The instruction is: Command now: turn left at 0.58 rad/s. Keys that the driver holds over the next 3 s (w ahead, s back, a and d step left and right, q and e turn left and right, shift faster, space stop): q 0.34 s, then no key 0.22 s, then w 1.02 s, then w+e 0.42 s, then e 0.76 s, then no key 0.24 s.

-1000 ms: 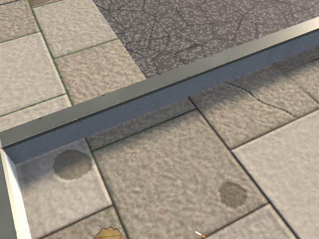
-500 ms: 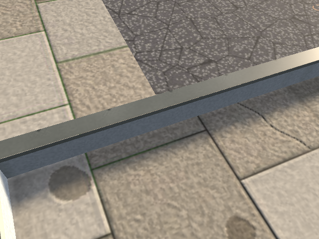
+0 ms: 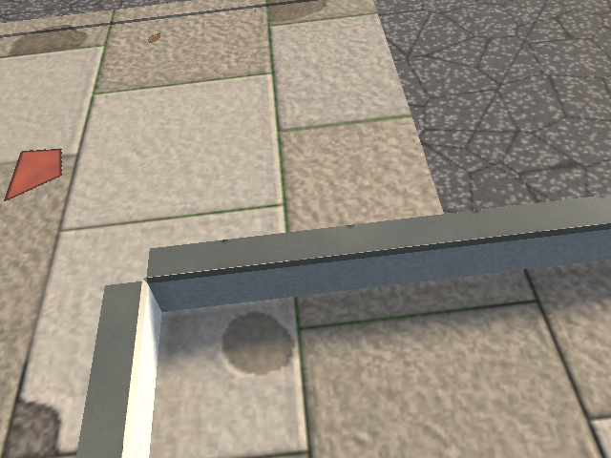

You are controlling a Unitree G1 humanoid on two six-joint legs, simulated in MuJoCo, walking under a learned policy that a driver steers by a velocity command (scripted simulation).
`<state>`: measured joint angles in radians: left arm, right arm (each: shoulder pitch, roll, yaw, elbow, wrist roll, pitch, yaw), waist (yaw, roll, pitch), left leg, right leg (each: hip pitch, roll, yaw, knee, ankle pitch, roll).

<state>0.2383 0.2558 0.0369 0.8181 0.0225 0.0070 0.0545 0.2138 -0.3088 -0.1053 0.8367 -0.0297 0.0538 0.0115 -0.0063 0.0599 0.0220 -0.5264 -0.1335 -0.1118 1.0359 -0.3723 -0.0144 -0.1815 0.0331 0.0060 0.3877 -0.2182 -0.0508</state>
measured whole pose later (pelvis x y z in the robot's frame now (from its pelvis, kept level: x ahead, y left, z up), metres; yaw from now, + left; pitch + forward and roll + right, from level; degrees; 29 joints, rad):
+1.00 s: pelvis +0.08 +0.02 -0.01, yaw +19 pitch +1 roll +1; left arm 0.16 0.25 0.04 0.80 0.03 -0.04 -0.02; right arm 0.45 -0.27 -0.05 0.96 -0.01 -0.06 0.00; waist -0.05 0.02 -0.02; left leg -0.05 -0.05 -0.05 0.37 -0.34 0.05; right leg -0.31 -0.01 -0.05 0.49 -0.26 -0.05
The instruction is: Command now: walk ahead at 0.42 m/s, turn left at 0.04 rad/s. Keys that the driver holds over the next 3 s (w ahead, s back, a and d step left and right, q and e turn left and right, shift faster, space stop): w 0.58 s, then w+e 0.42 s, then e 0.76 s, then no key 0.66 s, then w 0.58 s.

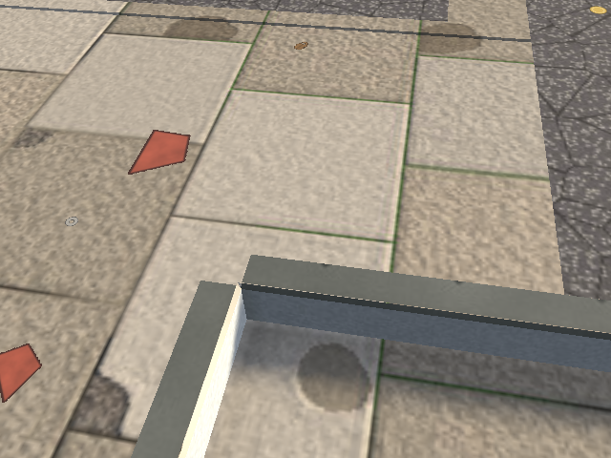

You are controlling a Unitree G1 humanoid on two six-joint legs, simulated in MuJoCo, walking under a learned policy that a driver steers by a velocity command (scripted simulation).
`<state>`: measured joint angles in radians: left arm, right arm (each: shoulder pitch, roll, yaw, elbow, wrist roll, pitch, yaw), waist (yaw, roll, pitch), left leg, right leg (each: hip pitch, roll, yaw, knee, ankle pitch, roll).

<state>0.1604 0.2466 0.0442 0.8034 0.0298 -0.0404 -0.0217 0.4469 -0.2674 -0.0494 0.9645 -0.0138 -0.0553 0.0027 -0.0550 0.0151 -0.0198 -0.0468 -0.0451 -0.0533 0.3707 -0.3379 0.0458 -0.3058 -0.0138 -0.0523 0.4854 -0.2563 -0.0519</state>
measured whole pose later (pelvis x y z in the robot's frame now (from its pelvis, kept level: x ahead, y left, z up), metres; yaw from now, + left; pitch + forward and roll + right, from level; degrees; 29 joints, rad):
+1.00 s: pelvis +0.51 -0.03 -0.01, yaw -12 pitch +1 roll +1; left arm 0.08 0.19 0.02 0.87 0.04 -0.02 -0.03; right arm 0.41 -0.19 -0.02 1.02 -0.02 -0.10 -0.04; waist -0.04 -0.02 0.05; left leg 0.08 -0.02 0.25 0.30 -0.38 0.04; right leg -0.55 -0.02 -0.11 0.69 -0.11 -0.10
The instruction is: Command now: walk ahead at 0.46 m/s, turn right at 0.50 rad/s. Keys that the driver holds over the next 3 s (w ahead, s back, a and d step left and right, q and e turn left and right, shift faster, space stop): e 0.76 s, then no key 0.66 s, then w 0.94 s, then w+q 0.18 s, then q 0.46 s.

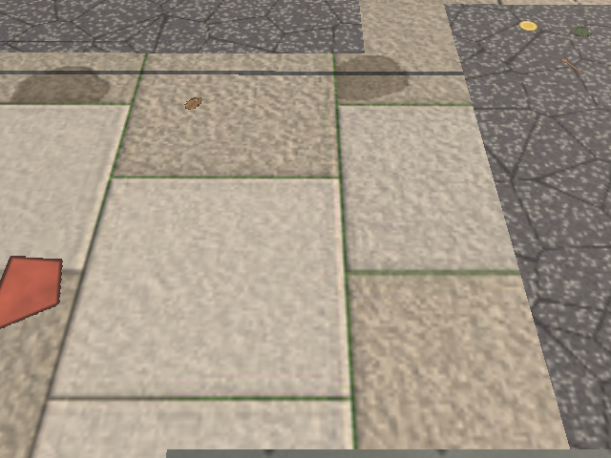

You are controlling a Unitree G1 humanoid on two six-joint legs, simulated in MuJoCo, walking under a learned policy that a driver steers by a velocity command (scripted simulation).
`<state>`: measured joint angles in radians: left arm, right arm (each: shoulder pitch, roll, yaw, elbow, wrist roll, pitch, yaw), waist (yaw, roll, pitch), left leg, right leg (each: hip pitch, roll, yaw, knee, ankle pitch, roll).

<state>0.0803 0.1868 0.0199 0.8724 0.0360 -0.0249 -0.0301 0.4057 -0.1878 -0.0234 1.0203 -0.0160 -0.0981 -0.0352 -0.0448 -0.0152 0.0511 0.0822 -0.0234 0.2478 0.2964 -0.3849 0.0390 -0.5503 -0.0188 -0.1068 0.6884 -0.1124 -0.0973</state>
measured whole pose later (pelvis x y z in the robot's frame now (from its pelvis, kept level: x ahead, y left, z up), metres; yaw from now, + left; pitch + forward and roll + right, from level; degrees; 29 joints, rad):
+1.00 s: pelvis +0.27 +0.03 +0.10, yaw -31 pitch +1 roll -1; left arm 0.13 0.27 0.07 0.60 0.04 0.07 0.02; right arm 0.16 -0.17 -0.03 0.67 -0.02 0.02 -0.06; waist 0.01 -0.05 0.06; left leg -0.55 0.04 0.07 0.87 -0.34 0.05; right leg -0.66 0.15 0.12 1.52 -0.24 0.01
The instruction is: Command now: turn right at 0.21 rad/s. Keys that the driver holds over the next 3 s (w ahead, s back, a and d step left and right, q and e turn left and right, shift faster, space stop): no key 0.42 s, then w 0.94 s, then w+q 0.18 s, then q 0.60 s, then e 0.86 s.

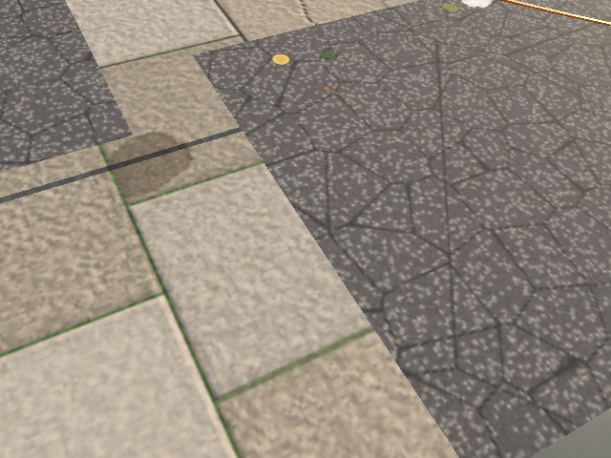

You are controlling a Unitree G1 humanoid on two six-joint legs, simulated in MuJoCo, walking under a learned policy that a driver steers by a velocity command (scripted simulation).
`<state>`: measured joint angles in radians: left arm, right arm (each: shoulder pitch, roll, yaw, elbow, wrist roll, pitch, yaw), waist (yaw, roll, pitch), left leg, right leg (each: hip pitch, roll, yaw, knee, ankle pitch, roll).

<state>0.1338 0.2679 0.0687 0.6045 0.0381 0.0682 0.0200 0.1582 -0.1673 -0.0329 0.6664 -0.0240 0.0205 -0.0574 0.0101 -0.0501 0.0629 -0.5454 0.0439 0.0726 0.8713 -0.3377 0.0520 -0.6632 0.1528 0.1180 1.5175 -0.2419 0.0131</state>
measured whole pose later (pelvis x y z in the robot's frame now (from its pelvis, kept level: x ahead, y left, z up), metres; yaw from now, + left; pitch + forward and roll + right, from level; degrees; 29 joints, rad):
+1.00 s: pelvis +0.16 -0.07 -0.08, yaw +0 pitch +3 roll +1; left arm 0.56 0.13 0.02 0.99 0.00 -0.06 0.01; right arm 0.01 -0.12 0.01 0.60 -0.02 0.01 0.00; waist 0.02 -0.01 0.00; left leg -0.83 0.01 0.16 1.30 -0.56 0.16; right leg 0.01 -0.06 -0.03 0.38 -0.23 -0.04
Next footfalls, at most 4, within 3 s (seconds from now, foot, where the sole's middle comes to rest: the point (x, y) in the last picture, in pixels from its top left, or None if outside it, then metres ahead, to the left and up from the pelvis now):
0.44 right None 0.02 -0.20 -0.87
0.96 left None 0.28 0.01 -0.73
1.50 right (354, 383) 0.61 -0.12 -0.73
1.96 left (257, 312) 0.77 0.10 -0.73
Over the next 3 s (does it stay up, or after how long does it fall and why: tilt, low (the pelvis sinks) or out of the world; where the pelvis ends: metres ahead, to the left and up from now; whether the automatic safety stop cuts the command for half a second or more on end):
stays up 0.66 0.02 0.05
